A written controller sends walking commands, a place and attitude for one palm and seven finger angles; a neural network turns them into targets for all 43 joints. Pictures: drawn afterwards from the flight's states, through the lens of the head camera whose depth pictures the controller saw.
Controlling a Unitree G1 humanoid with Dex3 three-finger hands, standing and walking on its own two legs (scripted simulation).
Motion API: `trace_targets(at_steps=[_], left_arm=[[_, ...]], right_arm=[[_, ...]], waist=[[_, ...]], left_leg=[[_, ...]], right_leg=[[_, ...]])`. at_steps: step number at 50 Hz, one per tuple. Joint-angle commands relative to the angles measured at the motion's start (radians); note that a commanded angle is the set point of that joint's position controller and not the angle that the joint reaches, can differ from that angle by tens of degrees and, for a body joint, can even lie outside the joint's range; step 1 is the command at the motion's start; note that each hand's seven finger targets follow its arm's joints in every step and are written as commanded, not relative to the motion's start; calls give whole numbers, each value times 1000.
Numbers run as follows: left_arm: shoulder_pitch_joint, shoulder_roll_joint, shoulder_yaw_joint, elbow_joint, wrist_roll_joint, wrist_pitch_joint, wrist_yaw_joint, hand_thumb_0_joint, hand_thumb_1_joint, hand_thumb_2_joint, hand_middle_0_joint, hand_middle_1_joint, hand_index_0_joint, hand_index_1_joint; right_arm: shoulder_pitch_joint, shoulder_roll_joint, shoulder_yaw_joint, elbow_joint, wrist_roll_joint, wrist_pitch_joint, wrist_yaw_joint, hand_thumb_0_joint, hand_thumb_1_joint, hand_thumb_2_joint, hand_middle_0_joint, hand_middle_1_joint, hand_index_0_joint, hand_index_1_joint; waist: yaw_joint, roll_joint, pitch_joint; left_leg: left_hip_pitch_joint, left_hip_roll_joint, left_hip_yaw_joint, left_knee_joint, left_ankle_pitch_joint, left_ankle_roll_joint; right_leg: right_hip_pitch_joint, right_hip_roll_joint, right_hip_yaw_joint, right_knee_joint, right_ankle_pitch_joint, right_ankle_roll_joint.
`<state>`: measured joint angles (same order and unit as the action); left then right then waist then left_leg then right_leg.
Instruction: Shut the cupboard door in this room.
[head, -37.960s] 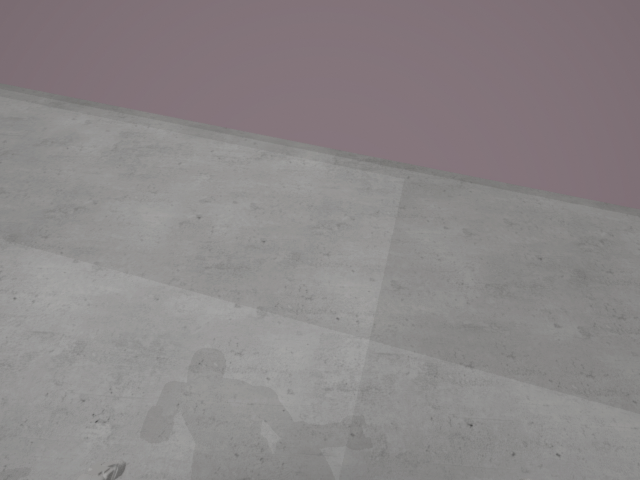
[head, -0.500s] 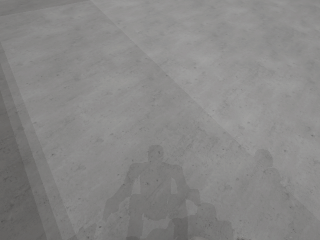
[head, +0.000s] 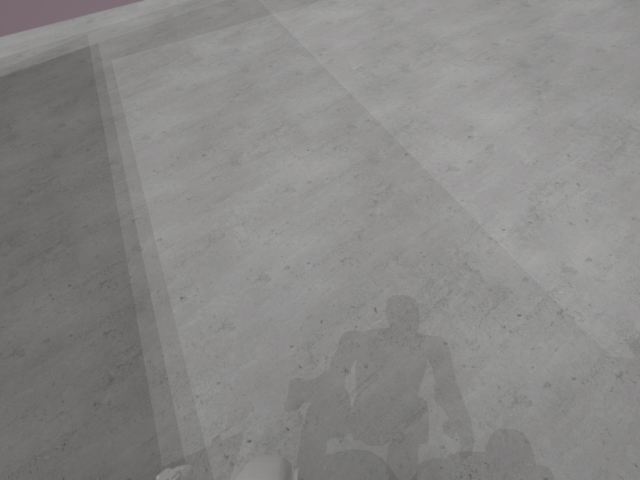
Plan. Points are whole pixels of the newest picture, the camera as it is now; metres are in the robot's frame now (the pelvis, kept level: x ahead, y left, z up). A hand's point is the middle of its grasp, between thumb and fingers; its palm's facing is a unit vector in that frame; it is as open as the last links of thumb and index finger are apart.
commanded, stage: turn or walk to find it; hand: left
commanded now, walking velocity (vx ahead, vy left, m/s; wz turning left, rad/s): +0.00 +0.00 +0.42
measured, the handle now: out of the picture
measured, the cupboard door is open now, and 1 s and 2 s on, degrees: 87 87 87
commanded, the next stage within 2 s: none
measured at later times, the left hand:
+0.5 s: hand out of the picture +0.00 +0.27 -0.18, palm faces +0.28 -0.93 -0.24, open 7.4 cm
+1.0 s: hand out of the picture +0.02 +0.19 -0.14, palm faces +0.42 -0.87 -0.27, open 7.4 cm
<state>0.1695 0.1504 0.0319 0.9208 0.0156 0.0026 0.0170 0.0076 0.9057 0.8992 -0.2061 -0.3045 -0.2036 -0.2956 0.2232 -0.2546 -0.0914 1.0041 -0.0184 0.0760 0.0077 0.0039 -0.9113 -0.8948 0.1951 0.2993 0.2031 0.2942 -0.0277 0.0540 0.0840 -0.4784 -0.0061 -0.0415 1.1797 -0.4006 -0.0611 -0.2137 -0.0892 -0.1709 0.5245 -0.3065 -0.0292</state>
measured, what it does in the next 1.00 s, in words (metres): steps on the spot, turning left: left foot, then right foot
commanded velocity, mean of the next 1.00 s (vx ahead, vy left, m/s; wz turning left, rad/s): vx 0.00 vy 0.00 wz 0.42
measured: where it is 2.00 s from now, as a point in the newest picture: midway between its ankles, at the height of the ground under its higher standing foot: outside the picture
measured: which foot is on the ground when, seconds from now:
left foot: up 0.00-0.26, down 0.28-0.76, up 0.78-1.00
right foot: down 0.00-0.30, up 0.32-0.74, down 0.76-1.00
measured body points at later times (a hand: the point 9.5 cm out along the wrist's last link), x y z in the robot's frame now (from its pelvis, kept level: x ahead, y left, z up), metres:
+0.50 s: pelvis +0.00 +0.05 +0.00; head +0.04 +0.08 +0.45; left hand -0.02 +0.32 -0.16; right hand +0.16 -0.17 -0.13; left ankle -0.02 +0.14 -0.74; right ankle +0.00 -0.12 -0.66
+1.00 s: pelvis +0.02 -0.01 +0.00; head +0.07 -0.04 +0.45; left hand +0.00 +0.24 -0.12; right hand +0.15 -0.24 -0.17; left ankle -0.08 +0.13 -0.64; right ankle +0.05 -0.10 -0.74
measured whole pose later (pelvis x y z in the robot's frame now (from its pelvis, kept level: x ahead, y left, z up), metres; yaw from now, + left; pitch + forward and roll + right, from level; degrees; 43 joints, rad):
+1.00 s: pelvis +0.02 -0.01 +0.00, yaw +25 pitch +0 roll +3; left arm 0.19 0.15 0.03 0.93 0.02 0.00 0.02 0.01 0.91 0.90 -0.21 -0.30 -0.20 -0.30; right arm 0.23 -0.25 -0.09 1.01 -0.02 0.08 0.01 0.00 -0.91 -0.89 0.19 0.30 0.20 0.29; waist -0.03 0.04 0.07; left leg -0.47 0.02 -0.04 1.15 -0.38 -0.07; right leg -0.21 -0.10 -0.19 0.50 -0.29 -0.03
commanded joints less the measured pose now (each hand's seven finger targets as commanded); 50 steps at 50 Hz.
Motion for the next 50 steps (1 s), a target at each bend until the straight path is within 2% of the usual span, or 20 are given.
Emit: trace_targets(at_steps=[1, 9, 12, 13, 14, 15, 16, 19, 21, 23, 31, 34, 36, 37, 38, 39, 41, 43, 45, 50], left_arm=[[69, 205, 52, -49, 5, -23, 17, 0, 900, 900, -200, -300, -200, -300], [139, 257, 72, -5, 15, -13, 14, 0, 900, 900, -200, -300, -200, -300], [106, 262, 74, 4, 8, -7, 11, 0, 900, 900, -200, -300, -200, -300], [101, 250, 73, -1, -1, -1, 9, 0, 900, 900, -200, -300, -200, -300], [113, 198, 66, -23, -8, 7, 5, 0, 900, 900, -200, -300, -200, -300], [69, 142, 38, -53, -8, 14, 5, 0, 900, 900, -200, -300, -200, -300], [38, 171, 42, -54, -4, 23, 10, 0, 900, 900, -200, -300, -200, -300], [12, 175, 52, -12, 1, 32, -1, 0, 900, 900, -200, -300, -200, -300], [47, 171, 53, 3, 1, 30, -8, 0, 900, 900, -200, -300, -200, -300], [55, 169, 52, 6, 0, 30, -8, 0, 900, 900, -200, -300, -200, -300], [-37, 143, 39, -55, -7, 24, -4, 0, 900, 900, -200, -300, -200, -300], [8, 141, 38, -48, -13, 12, -2, 0, 900, 900, -200, -300, -200, -300], [80, 158, 43, -28, -13, -3, 0, 0, 900, 900, -200, -300, -200, -300], [112, 214, 52, -21, -5, -16, 5, 0, 900, 900, -200, -300, -200, -300], [145, 305, 72, -17, 12, -23, 15, 0, 900, 900, -200, -300, -200, -300], [151, 315, 67, -27, 4, -17, 15, 0, 900, 900, -200, -300, -200, -300], [25, 245, 63, -55, 1, -17, 19, 0, 900, 900, -200, -300, -200, -300], [-34, 197, 50, -77, -1, -16, 18, 0, 900, 900, -200, -300, -200, -300], [6, 188, 46, -68, 0, -23, 15, 0, 900, 900, -200, -300, -200, -300], [81, 214, 58, -42, 9, -21, 17, 0, 900, 900, -200, -300, -200, -300]], right_arm=[[-32, -41, -3, -73, 0, -18, 8, 0, -900, -900, 200, 300, 200, 300], [-122, -13, 23, -101, 11, -40, 7, 0, -900, -900, 200, 300, 200, 300], [-59, -30, 22, -91, 10, -51, 5, 0, -900, -900, 200, 300, 200, 300], [-11, -64, 13, -80, 7, -60, 6, 0, -900, -900, 200, 300, 200, 300], [41, -167, -11, -80, -1, -70, 1, 0, -900, -900, 200, 300, 200, 300], [87, -238, -26, -71, 5, -63, -9, 0, -900, -900, 200, 300, 200, 300], [84, -228, -22, -62, 2, -55, -13, 0, -900, -900, 200, 300, 200, 300], [-41, -149, 0, -89, -4, -61, -31, 0, -900, -900, 200, 300, 200, 300], [-54, -133, 7, -96, 0, -69, -31, 0, -900, -900, 200, 300, 200, 300], [-43, -132, 6, -98, 3, -73, -29, 0, -900, -900, 200, 300, 200, 300], [3, -140, -12, -93, -6, -64, -24, 0, -900, -900, 200, 300, 200, 300], [-19, -140, -16, -101, -6, -60, -23, 0, -900, -900, 200, 300, 200, 300], [-38, -128, -17, -106, 2, -58, -20, 0, -900, -900, 200, 300, 200, 300], [-20, -85, -13, -110, 11, -60, -14, 0, -900, -900, 200, 300, 200, 300], [-27, -13, 1, -135, 13, -62, -9, 0, -900, -900, 200, 300, 200, 300], [-54, -60, -10, -147, 9, -48, -15, 0, -900, -900, 200, 300, 200, 300], [-14, -63, -21, -97, 0, -24, -6, 0, -900, -900, 200, 300, 200, 300], [24, -52, -18, -65, -4, -21, 5, 0, -900, -900, 200, 300, 200, 300], [30, -45, -12, -59, -3, -21, 8, 0, -900, -900, 200, 300, 200, 300], [-40, -33, -1, -73, 0, -19, 9, 0, -900, -900, 200, 300, 200, 300]], waist=[[44, -226, -64], [85, -256, -102], [39, -222, -127], [5, -141, -154], [-21, 125, -192], [-40, 273, -189], [-43, 160, -168], [3, 138, -65], [24, 95, -75], [27, 82, -88], [-5, 120, -103], [14, 143, -137], [56, 94, -165], [65, -31, -181], [85, -335, -178], [94, -302, -153], [35, -253, -64], [5, -219, -34], [14, -231, -62], [50, -224, -56]], left_leg=[[-68, 38, 19, -53, 11, -20], [57, 32, 111, -420, -57, -1], [230, 23, 138, -653, 119, 15], [366, 47, 113, -768, 263, 31], [516, 260, -178, -819, 516, 123], [513, 425, -350, -843, 852, 246], [446, 441, -278, -829, 732, 290], [343, 292, -197, -860, 569, 227], [358, 245, -139, -857, 591, 205], [357, 232, -120, -864, 586, 200], [366, 232, -214, -811, 627, 229], [339, 212, -238, -756, 687, 215], [249, 160, -221, -677, 566, 159], [109, 99, -173, -584, 366, 100], [-87, -51, -9, -355, -93, 28], [-67, -34, -39, -163, -239, 27], [-66, 5, -70, 26, -106, 25], [-75, 30, -35, 66, 4, 9], [-81, 27, -14, 56, 46, -5], [-58, 45, 35, -120, -7, -24]], right_leg=[[112, -242, 137, -196, 419, -78], [176, -280, 89, -104, 591, -105], [103, -262, 38, -5, 501, -43], [12, -235, -1, 98, 407, 2], [-196, -109, -53, 307, 54, 75], [-323, -29, 17, 469, -389, 111], [-293, -48, 89, 554, -374, 90], [-336, -45, 146, 617, -175, 99], [-326, -29, 135, 620, -109, 106], [-310, -25, 134, 601, -85, 115], [-237, 20, 119, 314, -155, 123], [-127, 54, 102, 138, -94, 110], [48, 46, 95, -98, 109, 104], [208, -64, 191, -186, 213, 77], [300, -334, 443, -203, 405, -26], [152, -425, 470, -208, 479, -117], [3, -327, 369, -261, 208, -107], [6, -246, 225, -235, 233, -61], [56, -220, 165, -217, 312, -51], [110, -258, 129, -202, 373, -84]])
